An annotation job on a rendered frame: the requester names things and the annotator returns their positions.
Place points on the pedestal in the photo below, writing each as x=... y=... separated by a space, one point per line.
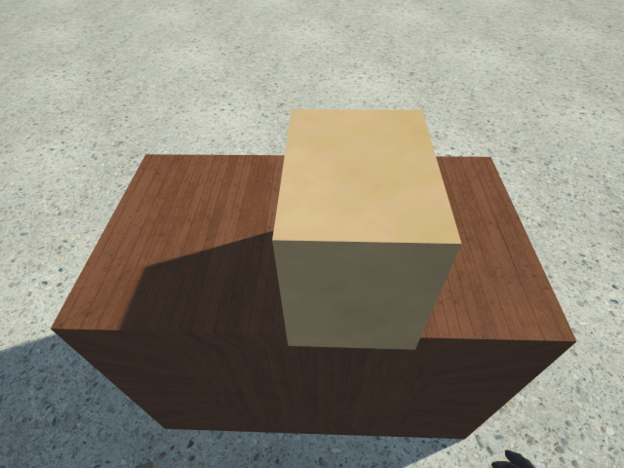
x=179 y=306

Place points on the carton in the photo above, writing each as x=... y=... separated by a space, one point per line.
x=364 y=235

